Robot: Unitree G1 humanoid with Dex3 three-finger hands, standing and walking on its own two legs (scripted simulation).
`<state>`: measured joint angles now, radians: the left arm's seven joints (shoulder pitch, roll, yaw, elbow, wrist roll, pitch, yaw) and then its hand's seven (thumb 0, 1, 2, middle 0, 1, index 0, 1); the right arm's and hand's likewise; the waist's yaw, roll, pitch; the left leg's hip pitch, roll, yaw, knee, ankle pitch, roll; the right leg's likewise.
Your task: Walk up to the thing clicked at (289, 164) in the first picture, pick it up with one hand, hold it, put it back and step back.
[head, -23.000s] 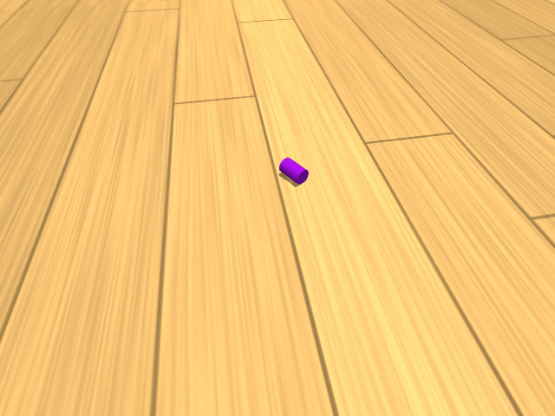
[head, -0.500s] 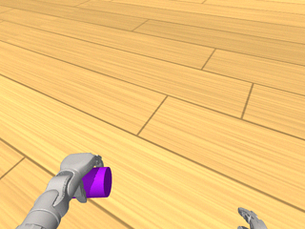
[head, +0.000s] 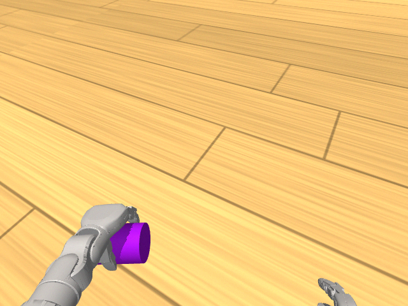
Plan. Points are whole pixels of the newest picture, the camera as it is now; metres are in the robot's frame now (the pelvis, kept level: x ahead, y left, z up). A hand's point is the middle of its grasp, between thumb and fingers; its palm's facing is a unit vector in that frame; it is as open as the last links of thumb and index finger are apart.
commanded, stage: crouch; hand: left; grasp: from above
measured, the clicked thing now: (115, 243) +0.29 +0.23 -0.07
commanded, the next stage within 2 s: none
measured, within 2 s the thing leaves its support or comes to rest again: neither
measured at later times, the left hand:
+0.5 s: hand (121, 251) +0.29 +0.23 -0.12, palm faces -0.49 +0.00 -0.87, open 11.0 cm
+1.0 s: hand (146, 256) +0.37 +0.23 -0.36, palm faces -0.46 +0.03 -0.89, open 11.0 cm
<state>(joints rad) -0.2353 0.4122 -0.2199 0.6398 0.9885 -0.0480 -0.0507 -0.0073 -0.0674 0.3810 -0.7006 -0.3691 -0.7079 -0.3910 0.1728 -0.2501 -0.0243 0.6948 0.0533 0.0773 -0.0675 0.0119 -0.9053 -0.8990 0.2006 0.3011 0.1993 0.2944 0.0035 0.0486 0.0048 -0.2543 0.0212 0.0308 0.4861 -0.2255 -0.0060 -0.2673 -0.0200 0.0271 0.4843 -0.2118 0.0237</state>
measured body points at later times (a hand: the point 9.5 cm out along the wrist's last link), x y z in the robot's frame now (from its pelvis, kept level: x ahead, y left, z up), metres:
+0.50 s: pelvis -0.01 +0.00 -0.02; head +0.05 +0.00 +0.43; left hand +0.31 +0.22 -0.07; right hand +0.11 -0.27 -0.14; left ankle +0.02 +0.12 -0.74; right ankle +0.03 -0.14 -0.74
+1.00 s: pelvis -0.04 +0.01 -0.22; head +0.13 +0.02 +0.19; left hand +0.39 +0.23 -0.31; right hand -0.02 -0.27 -0.35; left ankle +0.02 +0.12 -0.74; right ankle +0.03 -0.13 -0.74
